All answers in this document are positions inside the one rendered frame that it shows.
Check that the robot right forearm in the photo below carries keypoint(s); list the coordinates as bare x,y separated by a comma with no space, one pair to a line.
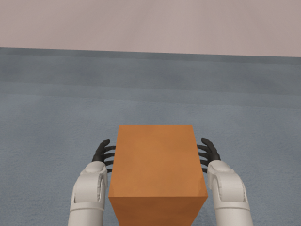
230,200

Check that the robot right hand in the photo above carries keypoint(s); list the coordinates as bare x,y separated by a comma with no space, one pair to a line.
211,153

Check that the carton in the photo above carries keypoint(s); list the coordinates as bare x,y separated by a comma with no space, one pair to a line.
157,178

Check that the robot left forearm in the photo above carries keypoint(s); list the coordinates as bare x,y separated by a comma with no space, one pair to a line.
88,196

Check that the robot left hand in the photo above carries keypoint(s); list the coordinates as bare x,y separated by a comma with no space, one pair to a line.
101,156

